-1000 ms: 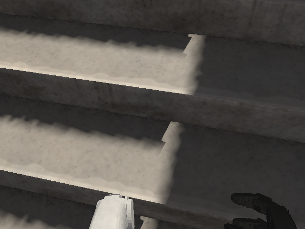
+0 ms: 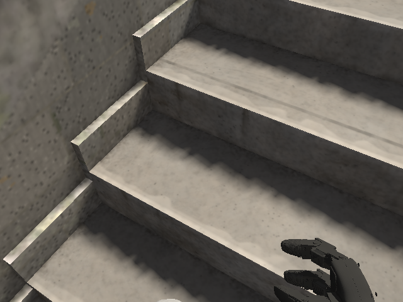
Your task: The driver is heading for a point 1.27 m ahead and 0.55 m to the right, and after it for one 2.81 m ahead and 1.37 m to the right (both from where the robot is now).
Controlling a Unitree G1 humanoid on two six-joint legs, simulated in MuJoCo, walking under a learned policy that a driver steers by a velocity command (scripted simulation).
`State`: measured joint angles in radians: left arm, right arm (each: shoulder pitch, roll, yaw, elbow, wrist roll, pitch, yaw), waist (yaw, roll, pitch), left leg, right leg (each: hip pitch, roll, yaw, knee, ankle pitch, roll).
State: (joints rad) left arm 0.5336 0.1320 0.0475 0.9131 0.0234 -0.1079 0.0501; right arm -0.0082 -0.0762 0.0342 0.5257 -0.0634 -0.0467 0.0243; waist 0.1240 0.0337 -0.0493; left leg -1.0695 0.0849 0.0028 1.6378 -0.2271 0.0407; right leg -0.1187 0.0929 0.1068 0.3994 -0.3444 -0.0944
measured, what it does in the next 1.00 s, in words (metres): climbs, turning right: left foot 0.17 m higher, then right foot 0.17 m higher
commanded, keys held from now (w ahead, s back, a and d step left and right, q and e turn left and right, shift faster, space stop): w+e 1.00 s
